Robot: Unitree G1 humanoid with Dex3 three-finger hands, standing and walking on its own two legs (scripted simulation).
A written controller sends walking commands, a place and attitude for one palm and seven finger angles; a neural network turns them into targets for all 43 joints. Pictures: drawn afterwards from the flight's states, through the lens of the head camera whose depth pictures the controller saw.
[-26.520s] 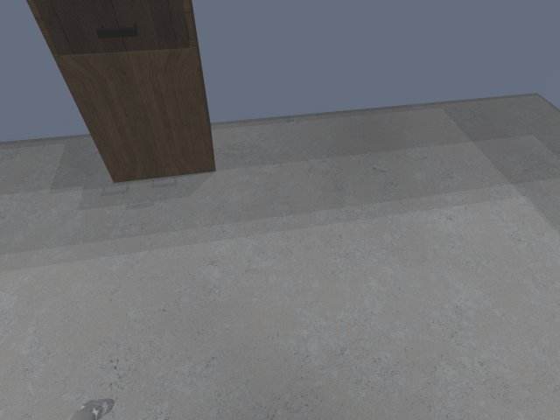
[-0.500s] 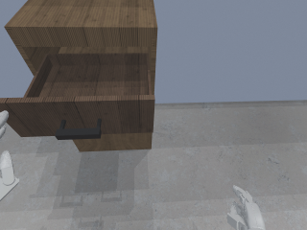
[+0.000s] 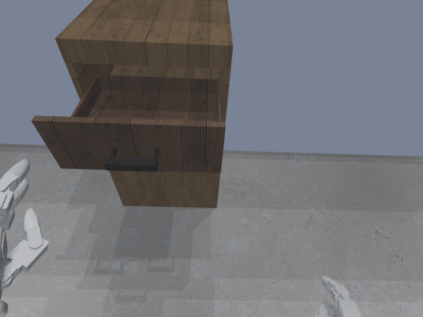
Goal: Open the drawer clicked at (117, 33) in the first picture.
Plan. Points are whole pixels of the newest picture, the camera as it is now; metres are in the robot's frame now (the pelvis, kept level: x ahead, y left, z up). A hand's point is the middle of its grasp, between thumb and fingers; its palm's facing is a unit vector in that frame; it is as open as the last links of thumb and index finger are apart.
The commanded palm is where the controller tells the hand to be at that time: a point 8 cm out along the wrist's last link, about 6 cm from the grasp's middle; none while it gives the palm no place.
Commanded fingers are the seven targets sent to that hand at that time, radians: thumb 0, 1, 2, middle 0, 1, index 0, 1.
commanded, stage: stop stepping back and stand still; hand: left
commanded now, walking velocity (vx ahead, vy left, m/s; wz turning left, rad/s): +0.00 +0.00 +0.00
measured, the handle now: (133, 158) +0.49 +0.22 -0.03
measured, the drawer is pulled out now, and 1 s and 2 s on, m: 0.28 0.28 0.28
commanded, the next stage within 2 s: let the arm hang, fingers relaxed in 0.12 s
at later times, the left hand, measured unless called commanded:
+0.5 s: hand out of the picture +0.07 +0.17 -0.16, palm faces +0.02 -0.99 -0.17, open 7.3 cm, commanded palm none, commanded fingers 0.00 0.90 0.90 -0.20 -0.30 -0.20 -0.30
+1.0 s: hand out of the picture -0.03 +0.18 -0.16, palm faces +0.03 -0.98 -0.22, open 7.4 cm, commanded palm none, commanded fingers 0.00 0.90 0.90 -0.20 -0.30 -0.20 -0.30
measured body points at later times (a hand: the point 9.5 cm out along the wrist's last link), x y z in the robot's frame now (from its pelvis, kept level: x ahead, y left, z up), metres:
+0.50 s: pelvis -0.01 +0.00 +0.00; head +0.01 +0.01 +0.45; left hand +0.07 +0.22 -0.14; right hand +0.08 -0.23 -0.14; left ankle +0.00 +0.11 -0.73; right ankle +0.03 -0.11 -0.73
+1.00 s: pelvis -0.01 +0.00 +0.01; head +0.00 -0.01 +0.46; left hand -0.03 +0.23 -0.15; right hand -0.03 -0.20 -0.16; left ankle +0.00 +0.11 -0.73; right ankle +0.03 -0.11 -0.73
